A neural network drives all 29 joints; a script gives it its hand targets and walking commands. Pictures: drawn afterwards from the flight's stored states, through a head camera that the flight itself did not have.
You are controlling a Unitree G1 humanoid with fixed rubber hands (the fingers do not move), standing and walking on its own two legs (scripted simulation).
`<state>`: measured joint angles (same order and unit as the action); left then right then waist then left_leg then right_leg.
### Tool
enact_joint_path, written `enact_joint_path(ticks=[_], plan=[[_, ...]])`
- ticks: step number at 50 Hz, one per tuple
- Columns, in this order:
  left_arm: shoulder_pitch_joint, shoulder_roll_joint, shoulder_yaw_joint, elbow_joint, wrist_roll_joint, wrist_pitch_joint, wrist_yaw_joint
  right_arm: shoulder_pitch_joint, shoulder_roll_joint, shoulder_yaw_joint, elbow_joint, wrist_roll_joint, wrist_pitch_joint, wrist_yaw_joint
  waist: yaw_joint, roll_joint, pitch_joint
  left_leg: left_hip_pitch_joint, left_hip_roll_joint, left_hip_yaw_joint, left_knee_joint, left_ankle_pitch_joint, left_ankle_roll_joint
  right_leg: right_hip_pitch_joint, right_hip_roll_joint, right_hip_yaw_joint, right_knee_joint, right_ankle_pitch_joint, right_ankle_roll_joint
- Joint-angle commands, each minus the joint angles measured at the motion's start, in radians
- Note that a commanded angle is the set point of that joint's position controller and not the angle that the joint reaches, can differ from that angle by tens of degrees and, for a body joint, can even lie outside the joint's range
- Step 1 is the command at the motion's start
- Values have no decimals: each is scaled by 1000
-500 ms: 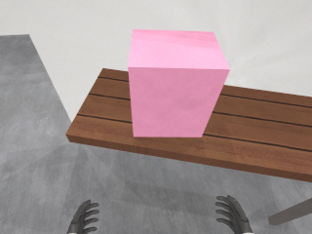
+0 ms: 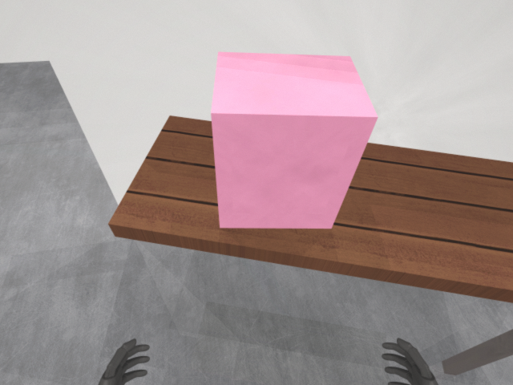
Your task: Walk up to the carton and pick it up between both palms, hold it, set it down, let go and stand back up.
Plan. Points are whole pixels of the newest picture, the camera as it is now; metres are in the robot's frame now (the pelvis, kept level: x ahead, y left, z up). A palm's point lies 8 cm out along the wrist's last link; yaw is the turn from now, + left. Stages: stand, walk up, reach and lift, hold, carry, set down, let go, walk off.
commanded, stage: stand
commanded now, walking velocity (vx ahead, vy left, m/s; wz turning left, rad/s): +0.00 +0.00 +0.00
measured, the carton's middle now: (280, 148) +0.51 -0.05 +0.08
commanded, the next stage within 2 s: none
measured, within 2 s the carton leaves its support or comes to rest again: neither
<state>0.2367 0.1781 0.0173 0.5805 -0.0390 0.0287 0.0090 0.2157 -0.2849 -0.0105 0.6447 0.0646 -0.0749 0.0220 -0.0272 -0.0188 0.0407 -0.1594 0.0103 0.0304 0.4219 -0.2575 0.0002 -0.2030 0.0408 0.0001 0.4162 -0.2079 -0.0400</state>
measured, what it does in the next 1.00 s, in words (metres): stands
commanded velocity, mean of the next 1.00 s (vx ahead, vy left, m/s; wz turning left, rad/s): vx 0.00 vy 0.00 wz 0.00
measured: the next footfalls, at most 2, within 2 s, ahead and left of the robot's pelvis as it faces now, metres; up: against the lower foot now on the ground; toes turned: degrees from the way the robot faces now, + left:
none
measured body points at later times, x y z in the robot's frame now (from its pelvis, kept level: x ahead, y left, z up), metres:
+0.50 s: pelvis +0.01 +0.00 +0.00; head +0.02 +0.01 +0.45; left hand +0.14 +0.25 -0.11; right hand +0.14 -0.29 -0.08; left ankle -0.02 +0.12 -0.74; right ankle +0.01 -0.10 -0.74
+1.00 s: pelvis +0.00 +0.00 +0.00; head -0.01 +0.00 +0.45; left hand +0.12 +0.25 -0.11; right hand +0.11 -0.29 -0.09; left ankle -0.02 +0.12 -0.74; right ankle +0.01 -0.10 -0.74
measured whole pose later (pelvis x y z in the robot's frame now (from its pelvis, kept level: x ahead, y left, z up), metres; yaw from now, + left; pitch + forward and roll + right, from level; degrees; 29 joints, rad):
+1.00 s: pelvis +0.00 +0.00 +0.00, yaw +0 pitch -1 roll +0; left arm 0.24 0.23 0.02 0.76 -0.04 -0.02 -0.01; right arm 0.29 -0.33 -0.03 0.64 0.06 -0.05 0.01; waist -0.03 0.00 -0.01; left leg -0.16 0.01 0.03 0.42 -0.25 0.00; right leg -0.20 0.04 0.00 0.42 -0.20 -0.04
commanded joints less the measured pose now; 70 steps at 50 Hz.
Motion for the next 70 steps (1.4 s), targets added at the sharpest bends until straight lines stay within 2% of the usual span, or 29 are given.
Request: enact_joint_path(ticks=[1,10,12,13,14,19,20,21,22,28,30,33,36,43,44,46,47,51,52,56,59,60,62,63,64,66,67,69,70], plan=[[-61,267,87,-7,96,-74,-13,-28,-197,-81,-26,-141,-5,-28,49,9,-164,14,91,-83,-9,12,47,10,-127,147,-21,48,-19],[-70,317,74,48,91,-83,-11,18,-235,-85,-25,-120,10,-32,23,48,-239,72,121,-94,22,289,35,105,-135,124,33,304,-29],[-52,333,79,74,89,-80,-12,8,-260,-94,-28,-124,15,-33,38,24,-213,66,115,-87,22,315,35,107,-141,118,26,331,-22],[-64,338,77,70,90,-81,-12,40,-251,-88,-32,-121,18,-34,24,56,-233,77,117,-83,21,335,29,136,-148,125,27,343,-30],[-91,339,81,63,87,-79,-8,48,-244,-81,-29,-110,18,-35,13,16,-221,72,118,-89,11,285,28,107,-141,128,24,322,-25],[-66,334,73,93,81,-82,-13,26,-253,-85,-14,-118,22,-37,21,61,-213,82,122,-81,17,359,25,101,-137,115,29,336,-26],[-54,333,70,93,80,-81,-11,48,-253,-86,-13,-113,23,-37,32,39,-213,66,131,-87,23,339,28,115,-150,123,22,355,-25],[-72,341,72,94,84,-82,-6,43,-236,-84,-11,-110,22,-39,10,20,-213,77,125,-85,6,335,25,110,-145,120,22,358,-28],[-70,326,67,89,79,-82,-6,40,-240,-81,-9,-106,18,-38,11,54,-207,80,129,-82,10,349,23,102,-145,128,18,348,-32],[-85,337,71,118,89,-91,-12,40,-259,-86,-7,-121,14,-37,22,64,-178,50,111,-79,-22,247,29,95,-139,116,-3,280,-26],[-73,341,76,121,81,-93,-11,46,-259,-83,-5,-113,15,-34,17,3,-182,76,122,-93,-26,249,34,84,-148,129,-9,281,-26],[-90,324,69,110,80,-95,-15,45,-256,-82,0,-112,11,-30,25,65,-172,53,117,-77,-25,267,27,85,-144,132,-21,292,-30],[-80,344,78,137,86,-95,-14,59,-239,-79,8,-120,7,-34,27,-6,-169,73,110,-85,-33,229,36,73,-143,134,-9,269,-27],[-86,356,77,133,73,-98,-15,51,-246,-80,8,-117,11,-36,27,51,-172,54,123,-90,-36,212,41,72,-147,137,-23,235,-28],[-93,343,76,150,80,-93,-16,51,-234,-81,19,-113,5,-35,12,11,-177,60,118,-97,-42,198,36,72,-141,131,-22,228,-26],[-68,350,75,159,84,-95,-18,45,-258,-84,17,-110,4,-35,27,46,-151,64,121,-96,-40,185,35,49,-137,137,-21,212,-27],[-82,340,74,162,78,-91,-17,36,-259,-81,19,-117,6,-37,19,6,-160,75,123,-94,-34,169,42,33,-138,134,-30,195,-21],[-79,351,79,166,81,-94,-21,40,-240,-78,19,-123,4,-36,34,21,-128,38,118,-97,-46,115,36,29,-139,141,-48,162,-26],[-94,365,73,171,81,-90,-17,50,-265,-88,13,-119,8,-32,13,24,-93,3,117,-105,-66,84,39,28,-144,145,-53,156,-28],[-85,340,68,183,75,-95,-20,47,-251,-82,22,-120,7,-33,28,25,-115,19,127,-115,-78,91,43,38,-138,140,-43,147,-23],[-90,335,66,195,79,-94,-19,59,-240,-85,30,-116,2,-36,10,15,-94,27,120,-121,-83,67,38,15,-135,150,-58,106,-27],[-81,340,67,192,77,-99,-23,78,-260,-81,34,-113,1,-37,28,21,-108,41,124,-104,-76,88,35,24,-141,148,-61,108,-25],[-102,321,64,195,76,-96,-24,61,-259,-85,31,-116,3,-37,12,60,-74,-17,121,-112,-89,67,43,37,-143,158,-59,123,-24],[-87,341,72,205,71,-92,-21,35,-249,-84,23,-120,1,-38,27,25,-80,23,123,-120,-83,74,42,13,-140,155,-59,117,-32],[-88,337,69,202,76,-95,-22,57,-253,-83,27,-114,3,-38,22,58,-103,28,132,-118,-82,94,40,44,-138,144,-56,125,-26],[-76,351,71,206,71,-99,-23,68,-269,-84,30,-111,4,-39,33,-1,-119,37,121,-123,-82,115,42,45,-142,156,-55,159,-32],[-73,350,72,216,76,-101,-26,74,-256,-82,38,-112,0,-39,34,37,-110,42,124,-113,-80,131,37,40,-143,152,-49,160,-25],[-102,356,70,210,68,-94,-23,65,-235,-80,26,-114,3,-42,21,12,-94,25,122,-110,-62,123,39,26,-143,152,-59,152,-26],[-89,333,69,214,74,-93,-23,46,-249,-84,28,-112,0,-40,34,55,-79,38,119,-101,-64,102,35,-5,-137,155,-52,131,-32]])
